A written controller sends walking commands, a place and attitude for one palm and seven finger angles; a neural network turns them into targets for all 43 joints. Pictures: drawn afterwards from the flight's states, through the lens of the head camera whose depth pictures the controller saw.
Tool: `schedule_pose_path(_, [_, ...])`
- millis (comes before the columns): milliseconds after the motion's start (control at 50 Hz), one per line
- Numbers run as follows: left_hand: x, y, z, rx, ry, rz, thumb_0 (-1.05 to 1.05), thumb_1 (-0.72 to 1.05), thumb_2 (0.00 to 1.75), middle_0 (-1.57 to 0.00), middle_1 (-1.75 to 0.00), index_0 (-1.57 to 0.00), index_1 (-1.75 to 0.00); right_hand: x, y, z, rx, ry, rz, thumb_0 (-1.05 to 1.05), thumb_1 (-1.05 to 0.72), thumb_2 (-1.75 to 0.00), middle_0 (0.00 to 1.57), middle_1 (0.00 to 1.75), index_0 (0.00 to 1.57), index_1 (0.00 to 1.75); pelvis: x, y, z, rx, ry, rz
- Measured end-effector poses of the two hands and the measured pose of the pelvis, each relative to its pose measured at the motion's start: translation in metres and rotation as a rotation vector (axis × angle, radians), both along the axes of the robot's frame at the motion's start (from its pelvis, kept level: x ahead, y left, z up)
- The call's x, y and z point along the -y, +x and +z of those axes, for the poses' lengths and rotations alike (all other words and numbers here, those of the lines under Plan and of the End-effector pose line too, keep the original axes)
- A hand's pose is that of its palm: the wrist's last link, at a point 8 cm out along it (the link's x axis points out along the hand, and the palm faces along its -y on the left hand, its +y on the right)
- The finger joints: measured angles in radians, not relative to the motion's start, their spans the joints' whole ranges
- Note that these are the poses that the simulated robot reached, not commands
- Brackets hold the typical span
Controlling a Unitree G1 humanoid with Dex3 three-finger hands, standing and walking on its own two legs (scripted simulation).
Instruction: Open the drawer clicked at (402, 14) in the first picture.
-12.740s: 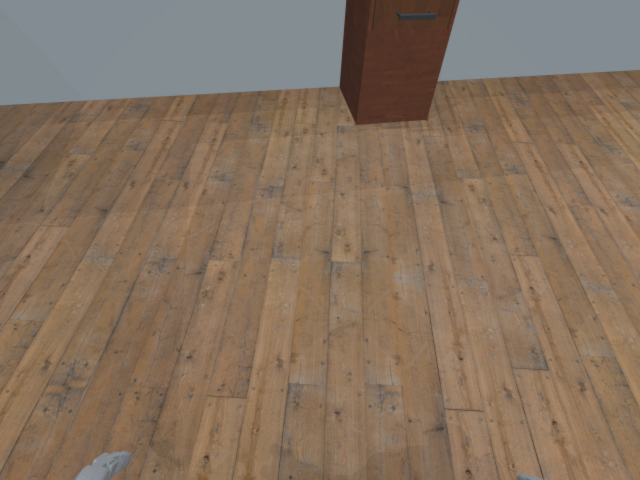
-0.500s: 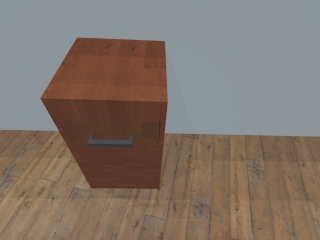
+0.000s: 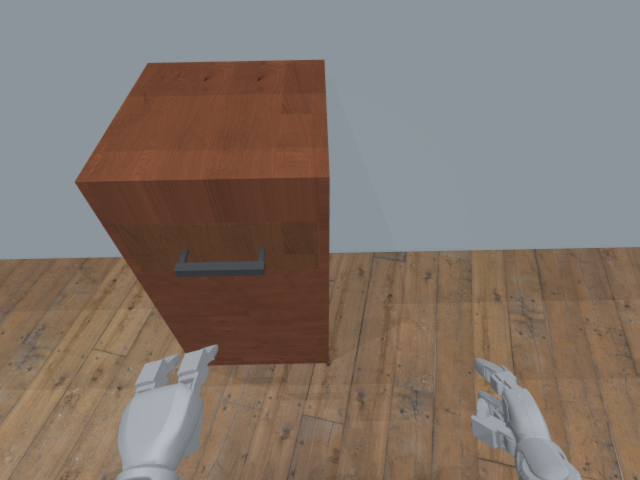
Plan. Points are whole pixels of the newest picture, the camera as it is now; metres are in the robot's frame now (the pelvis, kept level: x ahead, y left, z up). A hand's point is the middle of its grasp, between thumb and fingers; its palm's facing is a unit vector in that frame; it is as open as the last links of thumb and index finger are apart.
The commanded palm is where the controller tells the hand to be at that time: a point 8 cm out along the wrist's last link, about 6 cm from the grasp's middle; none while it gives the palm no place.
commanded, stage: raise the hand with hooked fingers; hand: left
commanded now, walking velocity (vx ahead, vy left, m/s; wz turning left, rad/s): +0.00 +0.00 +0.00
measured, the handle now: (222, 260) +0.53 +0.26 -0.15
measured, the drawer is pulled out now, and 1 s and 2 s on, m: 0.00 0.00 0.00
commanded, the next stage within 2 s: move the hooked fingers above the handle in 1.50 s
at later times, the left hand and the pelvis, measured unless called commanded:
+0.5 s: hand (180, 363) +0.25 +0.21 +0.02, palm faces -0.09 -0.13 -0.99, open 11.4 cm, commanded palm +0.23 +0.22 +0.08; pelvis +0.02 -0.03 +0.01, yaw -1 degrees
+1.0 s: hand (154, 276) +0.32 +0.24 +0.09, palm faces +0.09 -0.09 -0.99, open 13.7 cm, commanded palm +0.29 +0.25 +0.15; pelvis +0.02 +0.01 +0.02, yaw -1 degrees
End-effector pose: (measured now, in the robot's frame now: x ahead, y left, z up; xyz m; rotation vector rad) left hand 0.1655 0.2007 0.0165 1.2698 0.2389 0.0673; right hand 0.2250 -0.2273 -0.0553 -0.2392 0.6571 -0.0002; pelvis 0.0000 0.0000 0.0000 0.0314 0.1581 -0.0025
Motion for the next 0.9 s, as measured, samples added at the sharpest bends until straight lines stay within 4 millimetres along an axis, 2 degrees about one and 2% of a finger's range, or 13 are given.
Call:
schedule_pose_path(80, [-0.009,-0.04,-0.017,-0.034,0.12,0.047,0.0,0.53,0.74,-0.23,-0.53,-0.24,-0.54,-0.005,0.028,0.001,0.003,-0.048,0.086,0.01,-0.91,-0.9,0.2,0.3,0.2,0.3,0.013,-0.002,-0.009,-0.014,-0.004,0.029])
schedule_pose_path(140, [-0.028,-0.042,-0.006,0.052,0.216,0.086,0.0,0.45,0.71,-0.25,-0.58,-0.26,-0.58,-0.013,0.041,-0.008,0.006,-0.056,0.131,0.01,-0.91,-0.9,0.2,0.3,0.2,0.3,0.022,-0.004,-0.017,-0.016,-0.013,0.06])
schedule_pose_path(200, [-0.039,-0.022,0.018,0.169,0.26,0.11,0.01,0.38,0.68,-0.26,-0.62,-0.27,-0.63,-0.022,0.045,-0.02,0.011,-0.022,0.151,0.01,-0.91,-0.9,0.2,0.3,0.2,0.3,0.027,-0.005,-0.023,-0.004,-0.021,0.084])
schedule_pose_path(240, [-0.038,-0.003,0.036,0.223,0.265,0.118,0.01,0.33,0.66,-0.26,-0.65,-0.27,-0.66,-0.026,0.04,-0.026,0.0,0.015,0.144,0.01,-0.91,-0.9,0.2,0.3,0.2,0.3,0.03,-0.005,-0.022,0.009,-0.024,0.092])
schedule_pose_path(280, [-0.033,0.018,0.05,0.233,0.257,0.124,0.01,0.29,0.64,-0.26,-0.68,-0.27,-0.69,-0.029,0.029,-0.032,-0.03,0.055,0.124,0.01,-0.91,-0.9,0.2,0.3,0.2,0.3,0.032,-0.003,-0.018,0.02,-0.02,0.09])
schedule_pose_path(340, [-0.023,0.043,0.057,0.158,0.219,0.122,0.01,0.22,0.61,-0.26,-0.72,-0.27,-0.73,-0.026,0.007,-0.036,-0.106,0.093,0.08,0.01,-0.91,-0.9,0.21,0.3,0.21,0.3,0.034,0.003,-0.006,0.029,-0.004,0.067])
schedule_pose_path(400, [-0.016,0.058,0.055,0.057,0.191,0.08,0.01,0.16,0.58,-0.26,-0.77,-0.27,-0.78,-0.012,-0.015,-0.037,-0.17,0.09,0.028,0.01,-0.91,-0.9,0.21,0.3,0.21,0.3,0.035,0.01,0.004,0.034,0.01,0.017])
schedule_pose_path(460, [-0.011,0.063,0.052,-0.004,0.181,0.015,0.01,0.09,0.55,-0.27,-0.81,-0.28,-0.82,0.009,-0.033,-0.038,-0.209,0.06,-0.036,0.01,-0.91,-0.9,0.21,0.3,0.21,0.3,0.035,0.016,0.01,0.038,0.012,-0.017])
schedule_pose_path(560, [-0.007,0.068,0.063,0.069,0.173,-0.067,0.0,-0.03,0.5,-0.28,-0.89,-0.29,-0.9,0.045,-0.049,-0.039,-0.25,-0.024,-0.122,0.01,-0.91,-0.9,0.21,0.3,0.21,0.3,0.029,0.022,0.012,0.031,0.003,-0.026])
schedule_pose_path(640, [-0.016,0.079,0.078,0.19,0.211,-0.051,0.0,-0.12,0.46,-0.29,-0.95,-0.3,-0.96,0.058,-0.048,-0.039,-0.253,-0.054,-0.158,0.01,-0.91,-0.9,0.2,0.3,0.2,0.3,0.023,0.023,0.01,0.021,-0.002,-0.016])
schedule_pose_path(700, [-0.027,0.09,0.087,0.228,0.226,0.008,0.0,-0.19,0.43,-0.3,-0.99,-0.3,-1.0,0.055,-0.04,-0.036,-0.232,-0.038,-0.175,0.01,-0.91,-0.9,0.2,0.3,0.2,0.3,0.017,0.024,0.011,0.024,-0.005,-0.014])
schedule_pose_path(780, [-0.034,0.103,0.096,0.205,0.208,0.062,0.0,-0.28,0.39,-0.3,-1.05,-0.31,-1.06,0.038,-0.025,-0.027,-0.185,0.002,-0.178,0.01,-0.91,-0.9,0.2,0.3,0.2,0.3,0.009,0.025,0.015,0.045,-0.008,-0.015])
schedule_pose_path(900, [-0.032,0.119,0.11,0.163,0.188,0.007,0.0,-0.4,0.34,-0.31,-1.13,-0.32,-1.14,-0.002,-0.002,-0.009,-0.116,0.044,-0.125,0.01,-0.91,-0.9,0.2,0.3,0.2,0.3,-0.002,0.024,0.021,0.085,-0.015,-0.014])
